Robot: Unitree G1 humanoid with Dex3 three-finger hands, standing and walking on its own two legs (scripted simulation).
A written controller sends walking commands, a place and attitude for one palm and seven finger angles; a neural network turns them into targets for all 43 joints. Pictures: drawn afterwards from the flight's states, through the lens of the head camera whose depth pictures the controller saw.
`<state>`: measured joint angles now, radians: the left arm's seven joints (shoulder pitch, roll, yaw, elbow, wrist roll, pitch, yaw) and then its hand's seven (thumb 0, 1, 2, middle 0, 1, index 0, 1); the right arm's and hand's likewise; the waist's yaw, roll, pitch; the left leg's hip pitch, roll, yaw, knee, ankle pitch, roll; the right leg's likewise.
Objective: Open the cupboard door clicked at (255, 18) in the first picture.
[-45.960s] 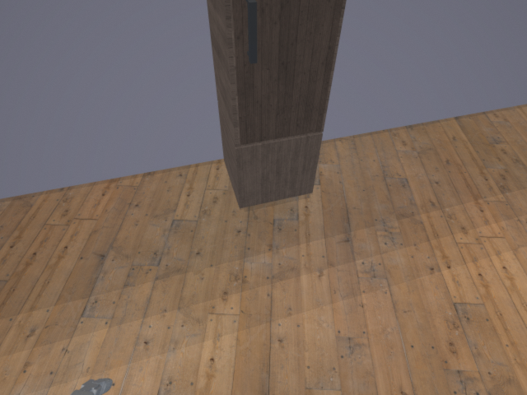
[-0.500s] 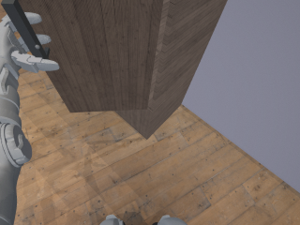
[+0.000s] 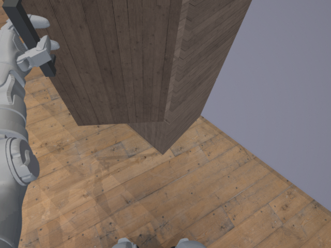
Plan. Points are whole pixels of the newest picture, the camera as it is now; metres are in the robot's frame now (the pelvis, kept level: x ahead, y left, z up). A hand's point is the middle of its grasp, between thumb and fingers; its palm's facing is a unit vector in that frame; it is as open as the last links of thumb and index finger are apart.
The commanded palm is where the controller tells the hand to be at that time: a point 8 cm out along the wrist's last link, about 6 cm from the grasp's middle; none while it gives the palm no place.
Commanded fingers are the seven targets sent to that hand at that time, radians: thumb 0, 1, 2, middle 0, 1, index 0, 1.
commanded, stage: close the thumb around the handle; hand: left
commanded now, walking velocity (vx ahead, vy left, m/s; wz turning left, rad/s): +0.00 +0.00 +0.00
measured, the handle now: (36, 37) +0.58 +0.23 +0.14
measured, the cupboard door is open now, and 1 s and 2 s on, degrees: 48 59 95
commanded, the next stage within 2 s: pull the door open along its arc in 0.06 s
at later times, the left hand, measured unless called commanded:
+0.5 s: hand (45, 64) +0.49 +0.20 +0.14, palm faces -0.03 -1.00 +0.01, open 5.6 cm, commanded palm +0.44 +0.25 +0.14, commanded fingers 0.00 0.90 0.90 -0.40 -1.35 -0.40 -1.35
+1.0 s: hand (55, 70) +0.47 +0.18 +0.14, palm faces +0.46 -0.89 +0.02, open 5.6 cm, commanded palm +0.43 +0.22 +0.14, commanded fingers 0.00 0.90 0.90 -0.40 -1.35 -0.40 -1.35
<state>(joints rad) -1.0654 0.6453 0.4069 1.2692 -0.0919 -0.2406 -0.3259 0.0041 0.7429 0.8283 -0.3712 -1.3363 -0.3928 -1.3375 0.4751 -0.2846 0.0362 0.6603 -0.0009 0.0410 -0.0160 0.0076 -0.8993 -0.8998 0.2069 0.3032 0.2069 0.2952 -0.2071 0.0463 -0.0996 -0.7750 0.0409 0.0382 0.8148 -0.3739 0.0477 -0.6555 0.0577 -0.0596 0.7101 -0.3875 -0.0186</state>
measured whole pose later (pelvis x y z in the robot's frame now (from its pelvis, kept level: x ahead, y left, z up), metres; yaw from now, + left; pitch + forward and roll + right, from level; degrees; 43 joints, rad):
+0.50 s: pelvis +0.01 +0.00 +0.01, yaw -1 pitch +16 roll -3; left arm -0.80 0.54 0.42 1.03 -0.16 -0.23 -0.34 0.00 0.75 0.77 -0.36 -1.35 -0.37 -1.35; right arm 0.46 -0.29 0.02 0.61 0.02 0.07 -0.01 0.01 -0.90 -0.90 0.21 0.30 0.21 0.30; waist -0.16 0.05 -0.13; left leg -0.67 0.04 0.07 0.76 -0.37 0.05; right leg -0.57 0.06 -0.02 0.67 -0.38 -0.02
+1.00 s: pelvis -0.03 -0.02 +0.00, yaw +2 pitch +13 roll -2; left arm -0.92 0.30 0.39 1.07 -0.01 -0.23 0.30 0.00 0.74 0.84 -0.34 -1.35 -0.38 -1.35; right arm 0.35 -0.23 0.01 0.69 -0.03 0.00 0.01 0.01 -0.90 -0.90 0.20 0.30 0.21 0.29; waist -0.12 0.04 -0.11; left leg -0.69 0.03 0.02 0.78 -0.32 0.02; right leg -0.59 0.05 -0.08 0.74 -0.38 -0.05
